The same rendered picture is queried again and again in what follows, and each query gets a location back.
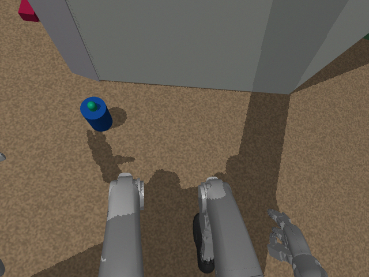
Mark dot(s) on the right robot hand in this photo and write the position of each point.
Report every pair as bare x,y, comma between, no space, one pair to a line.
293,241

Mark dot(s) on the right robot foot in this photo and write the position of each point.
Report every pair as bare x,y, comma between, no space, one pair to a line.
205,266

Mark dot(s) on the right robot arm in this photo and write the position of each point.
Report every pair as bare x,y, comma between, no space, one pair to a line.
305,265

